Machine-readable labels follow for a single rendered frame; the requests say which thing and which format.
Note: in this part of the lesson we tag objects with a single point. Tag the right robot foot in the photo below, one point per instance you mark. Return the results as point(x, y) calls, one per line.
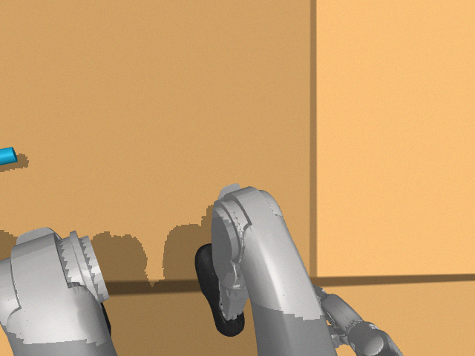
point(210, 288)

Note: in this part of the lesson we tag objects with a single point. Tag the right robot hand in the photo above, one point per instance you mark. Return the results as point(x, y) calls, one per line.
point(339, 314)

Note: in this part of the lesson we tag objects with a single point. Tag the bottle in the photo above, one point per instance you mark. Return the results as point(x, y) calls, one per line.
point(7, 155)

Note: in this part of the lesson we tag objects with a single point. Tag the right robot arm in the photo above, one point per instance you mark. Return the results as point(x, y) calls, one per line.
point(366, 339)

